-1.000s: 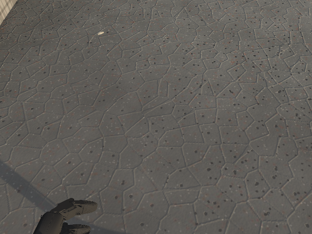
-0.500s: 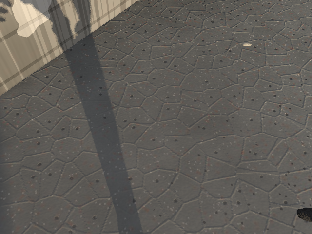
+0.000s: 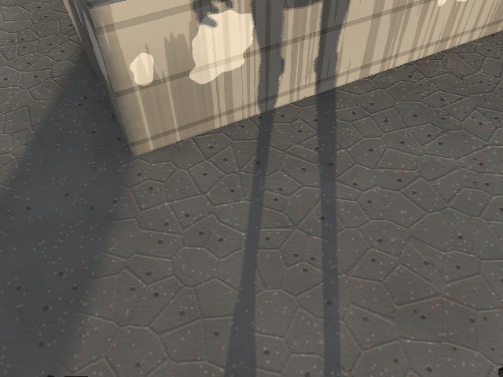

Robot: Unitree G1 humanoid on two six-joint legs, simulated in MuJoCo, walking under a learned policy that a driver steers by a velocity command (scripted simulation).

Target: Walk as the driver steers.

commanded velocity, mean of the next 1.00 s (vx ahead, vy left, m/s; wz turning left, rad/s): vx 0.01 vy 0.00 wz -0.48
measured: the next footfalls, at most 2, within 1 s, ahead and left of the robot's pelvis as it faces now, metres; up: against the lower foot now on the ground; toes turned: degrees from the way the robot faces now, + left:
left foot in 0.26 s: +0.02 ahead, +0.12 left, +0.00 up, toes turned -1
right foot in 0.60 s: +0.02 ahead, -0.15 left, +0.00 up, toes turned -18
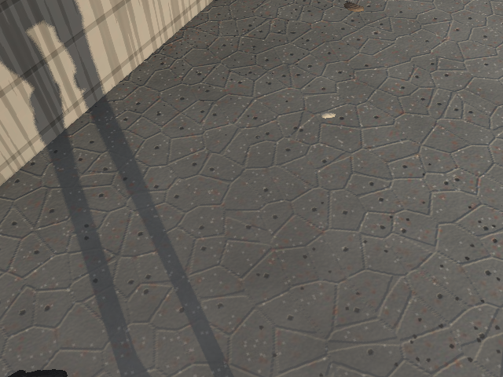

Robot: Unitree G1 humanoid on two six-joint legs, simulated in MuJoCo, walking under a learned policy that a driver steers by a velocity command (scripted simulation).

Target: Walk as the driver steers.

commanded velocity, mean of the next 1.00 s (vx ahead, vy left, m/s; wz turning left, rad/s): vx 0.03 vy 0.00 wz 0.11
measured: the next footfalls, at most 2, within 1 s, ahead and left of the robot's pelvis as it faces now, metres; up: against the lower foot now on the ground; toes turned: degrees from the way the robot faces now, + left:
left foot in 0.06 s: +0.09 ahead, +0.13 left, +0.00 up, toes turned -9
right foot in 0.40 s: +0.01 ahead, -0.13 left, +0.00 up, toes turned -3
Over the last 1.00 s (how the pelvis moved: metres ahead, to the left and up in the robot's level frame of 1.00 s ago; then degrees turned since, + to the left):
0.01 -0.04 0.01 -34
